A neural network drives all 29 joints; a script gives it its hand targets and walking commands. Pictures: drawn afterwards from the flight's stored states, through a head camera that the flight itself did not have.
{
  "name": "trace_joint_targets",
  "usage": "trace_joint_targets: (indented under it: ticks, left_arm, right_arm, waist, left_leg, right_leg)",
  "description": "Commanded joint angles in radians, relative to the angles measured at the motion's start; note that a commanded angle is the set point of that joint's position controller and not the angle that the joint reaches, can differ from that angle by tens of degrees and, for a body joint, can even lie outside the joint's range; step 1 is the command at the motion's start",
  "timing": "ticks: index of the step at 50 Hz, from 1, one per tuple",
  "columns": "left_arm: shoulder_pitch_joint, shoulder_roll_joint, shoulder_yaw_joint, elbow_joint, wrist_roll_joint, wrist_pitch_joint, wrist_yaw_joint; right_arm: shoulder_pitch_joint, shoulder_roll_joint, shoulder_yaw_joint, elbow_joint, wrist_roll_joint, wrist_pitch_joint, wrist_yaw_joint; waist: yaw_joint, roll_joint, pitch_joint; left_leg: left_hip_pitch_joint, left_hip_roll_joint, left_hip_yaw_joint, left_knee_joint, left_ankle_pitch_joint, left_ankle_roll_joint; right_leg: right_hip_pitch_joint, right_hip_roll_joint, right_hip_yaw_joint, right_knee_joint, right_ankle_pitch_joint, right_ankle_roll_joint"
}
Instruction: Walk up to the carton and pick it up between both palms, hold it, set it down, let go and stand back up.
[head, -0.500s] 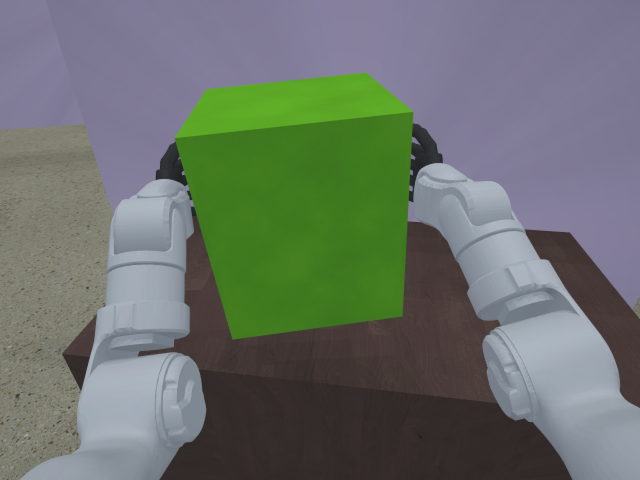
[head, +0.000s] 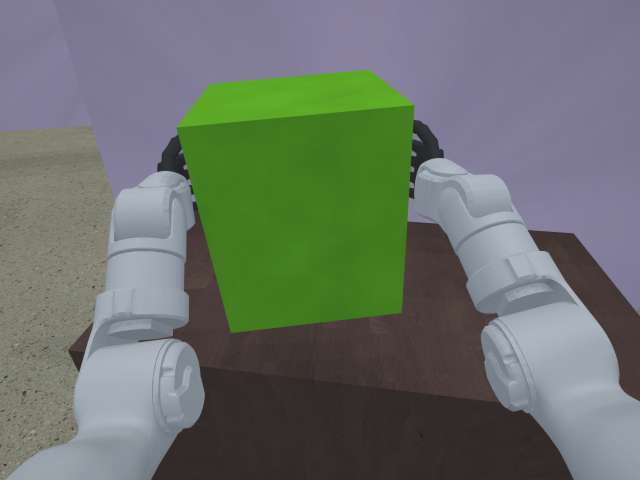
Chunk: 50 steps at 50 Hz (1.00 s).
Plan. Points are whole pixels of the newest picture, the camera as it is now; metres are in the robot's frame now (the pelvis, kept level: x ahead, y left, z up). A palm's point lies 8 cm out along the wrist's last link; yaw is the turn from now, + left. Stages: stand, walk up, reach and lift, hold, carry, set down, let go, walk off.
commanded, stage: hold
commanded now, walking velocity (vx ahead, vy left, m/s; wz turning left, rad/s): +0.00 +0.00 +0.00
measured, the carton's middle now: (303, 195) +0.39 +0.01 +0.26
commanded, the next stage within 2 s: none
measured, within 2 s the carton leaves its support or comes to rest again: neither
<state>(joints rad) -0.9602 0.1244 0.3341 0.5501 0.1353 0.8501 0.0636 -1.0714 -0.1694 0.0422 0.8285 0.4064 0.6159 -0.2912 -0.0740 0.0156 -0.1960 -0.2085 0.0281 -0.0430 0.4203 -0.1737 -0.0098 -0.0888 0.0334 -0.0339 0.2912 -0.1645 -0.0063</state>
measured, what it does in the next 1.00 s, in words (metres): stands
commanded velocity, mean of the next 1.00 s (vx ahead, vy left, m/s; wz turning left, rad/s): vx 0.00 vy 0.00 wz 0.00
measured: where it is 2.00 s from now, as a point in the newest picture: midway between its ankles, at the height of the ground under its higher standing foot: outside the picture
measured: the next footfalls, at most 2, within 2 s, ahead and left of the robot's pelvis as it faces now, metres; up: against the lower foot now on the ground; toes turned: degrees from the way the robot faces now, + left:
none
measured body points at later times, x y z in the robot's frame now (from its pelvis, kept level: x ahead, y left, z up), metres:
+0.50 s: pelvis +0.00 +0.00 +0.00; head -0.10 +0.01 +0.44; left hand +0.39 +0.16 +0.28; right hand +0.38 -0.14 +0.28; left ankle +0.03 +0.12 -0.75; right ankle +0.00 -0.12 -0.75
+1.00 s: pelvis +0.01 +0.00 +0.00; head -0.09 +0.02 +0.44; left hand +0.39 +0.16 +0.28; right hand +0.39 -0.14 +0.28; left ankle +0.03 +0.12 -0.75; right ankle +0.00 -0.12 -0.75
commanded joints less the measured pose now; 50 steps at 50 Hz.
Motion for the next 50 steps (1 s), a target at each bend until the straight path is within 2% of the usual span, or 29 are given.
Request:
trace_joint_targets:
  ticks: [1,4,5,6,8,13,18,20,23,27,32,36,42,44,48,50]
  left_arm:
    - [-0.932,-0.695,-0.382,-0.247,-0.188,-0.124,-0.145]
    - [-0.934,-0.697,-0.384,-0.251,-0.192,-0.126,-0.144]
    - [-0.905,-0.716,-0.425,-0.351,-0.191,-0.126,-0.134]
    - [-0.899,-0.712,-0.428,-0.37,-0.192,-0.118,-0.131]
    - [-0.883,-0.698,-0.414,-0.353,-0.182,-0.103,-0.134]
    - [-0.876,-0.684,-0.39,-0.299,-0.15,-0.095,-0.146]
    - [-0.915,-0.698,-0.384,-0.273,-0.161,-0.111,-0.139]
    - [-0.892,-0.692,-0.374,-0.264,-0.159,-0.11,-0.138]
    - [-0.88,-0.7,-0.39,-0.281,-0.162,-0.106,-0.143]
    - [-0.873,-0.704,-0.391,-0.253,-0.157,-0.096,-0.151]
    - [-0.869,-0.697,-0.387,-0.263,-0.151,-0.1,-0.154]
    - [-0.868,-0.688,-0.378,-0.272,-0.144,-0.101,-0.157]
    - [-0.875,-0.716,-0.421,-0.342,-0.167,-0.101,-0.146]
    - [-0.876,-0.705,-0.421,-0.361,-0.168,-0.102,-0.142]
    - [-0.857,-0.708,-0.424,-0.346,-0.156,-0.089,-0.143]
    - [-0.852,-0.705,-0.416,-0.338,-0.155,-0.086,-0.144]
  right_arm:
    - [-0.917,0.712,0.177,-0.393,0.181,-0.028,0.136]
    - [-0.919,0.712,0.178,-0.396,0.184,-0.029,0.135]
    - [-0.869,0.718,0.195,-0.438,0.204,-0.034,0.133]
    - [-0.841,0.706,0.19,-0.445,0.209,-0.03,0.13]
    - [-0.858,0.688,0.196,-0.453,0.215,-0.023,0.127]
    - [-0.873,0.688,0.181,-0.413,0.179,-0.025,0.137]
    - [-0.946,0.731,0.195,-0.444,0.175,-0.041,0.142]
    - [-0.926,0.73,0.198,-0.443,0.181,-0.039,0.137]
    - [-0.903,0.718,0.195,-0.439,0.184,-0.035,0.132]
    - [-0.894,0.69,0.169,-0.404,0.171,-0.03,0.132]
    - [-0.876,0.687,0.165,-0.394,0.168,-0.029,0.132]
    - [-0.877,0.693,0.181,-0.403,0.184,-0.028,0.132]
    - [-0.895,0.703,0.203,-0.482,0.202,-0.037,0.128]
    - [-0.887,0.715,0.216,-0.491,0.207,-0.035,0.128]
    - [-0.858,0.695,0.205,-0.456,0.196,-0.029,0.133]
    - [-0.867,0.696,0.203,-0.465,0.195,-0.026,0.132]
  waist:
    - [-0.011,0.055,-0.378]
    - [-0.012,0.057,-0.384]
    - [-0.026,0.084,-0.461]
    - [-0.035,0.098,-0.456]
    - [-0.029,0.089,-0.42]
    - [-0.012,0.05,-0.321]
    - [0.015,0.029,-0.352]
    - [0.013,0.019,-0.343]
    - [-0.006,0.038,-0.356]
    - [-0.022,0.053,-0.314]
    - [-0.027,0.056,-0.328]
    - [-0.018,0.053,-0.34]
    - [-0.02,0.073,-0.39]
    - [-0.013,0.059,-0.394]
    - [-0.02,0.074,-0.345]
    - [-0.016,0.059,-0.347]
  left_leg:
    - [0.211,-0.063,-0.008,-0.028,0.234,-0.042]
    - [0.214,-0.063,-0.009,-0.025,0.242,-0.044]
    - [0.267,-0.063,-0.018,-0.01,0.316,-0.056]
    - [0.281,-0.062,-0.022,0.002,0.352,-0.066]
    - [0.281,-0.063,-0.019,0.002,0.346,-0.069]
    - [0.221,-0.061,-0.01,-0.046,0.208,-0.045]
    - [0.208,-0.063,-0.006,-0.044,0.199,-0.029]
    - [0.224,-0.065,-0.005,-0.035,0.235,-0.028]
    - [0.25,-0.064,-0.007,-0.027,0.257,-0.041]
    - [0.229,-0.06,-0.009,-0.039,0.217,-0.048]
    - [0.23,-0.061,-0.014,-0.035,0.234,-0.049]
    - [0.235,-0.064,-0.011,-0.034,0.249,-0.046]
    - [0.269,-0.064,-0.018,-0.011,0.329,-0.059]
    - [0.273,-0.065,-0.018,-0.008,0.331,-0.055]
    - [0.266,-0.06,-0.016,-0.022,0.302,-0.06]
    - [0.264,-0.06,-0.017,-0.022,0.298,-0.058]
  right_leg:
    - [0.011,0.05,0.035,-0.046,0.167,0.053]
    - [0.012,0.051,0.035,-0.044,0.173,0.054]
    - [0.046,0.058,0.026,-0.034,0.238,0.055]
    - [0.048,0.063,0.025,-0.033,0.268,0.054]
    - [0.049,0.061,0.024,-0.038,0.262,0.06]
    - [0.022,0.051,0.019,-0.06,0.127,0.064]
    - [0.027,0.05,0.023,-0.053,0.13,0.068]
    - [0.034,0.05,0.027,-0.053,0.18,0.068]
    - [0.029,0.054,0.025,-0.053,0.193,0.065]
    - [0.017,0.054,0.022,-0.061,0.14,0.058]
    - [0.033,0.051,0.027,-0.058,0.172,0.059]
    - [0.049,0.048,0.027,-0.052,0.195,0.065]
    - [0.051,0.057,0.023,-0.04,0.255,0.062]
    - [0.052,0.057,0.025,-0.039,0.263,0.066]
    - [0.036,0.061,0.021,-0.048,0.206,0.06]
    - [0.039,0.059,0.024,-0.05,0.211,0.059]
